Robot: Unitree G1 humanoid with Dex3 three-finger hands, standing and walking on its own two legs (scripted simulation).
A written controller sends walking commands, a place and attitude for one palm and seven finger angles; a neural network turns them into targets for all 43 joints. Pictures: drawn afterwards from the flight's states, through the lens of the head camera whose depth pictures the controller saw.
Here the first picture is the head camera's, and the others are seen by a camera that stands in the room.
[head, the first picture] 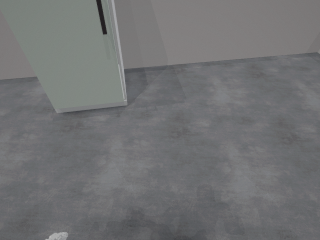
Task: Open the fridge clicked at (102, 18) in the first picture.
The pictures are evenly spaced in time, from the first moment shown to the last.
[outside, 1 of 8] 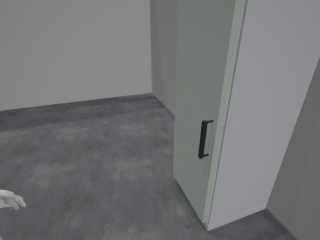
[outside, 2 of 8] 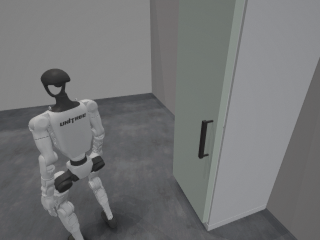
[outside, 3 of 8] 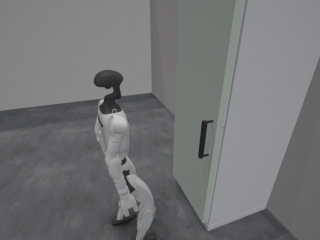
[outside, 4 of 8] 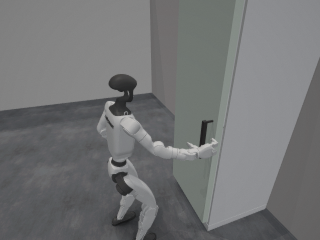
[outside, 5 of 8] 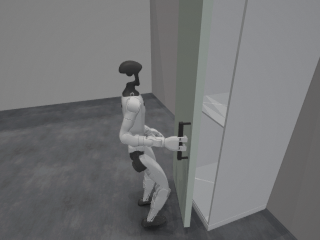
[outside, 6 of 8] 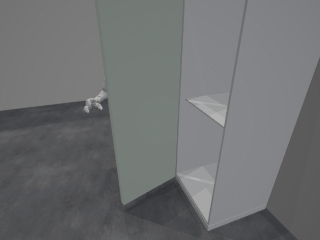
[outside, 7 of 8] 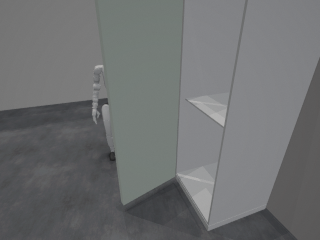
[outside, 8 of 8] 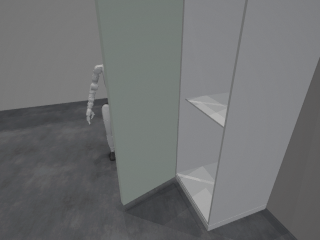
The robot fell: no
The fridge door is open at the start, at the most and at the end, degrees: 0 82 74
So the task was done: yes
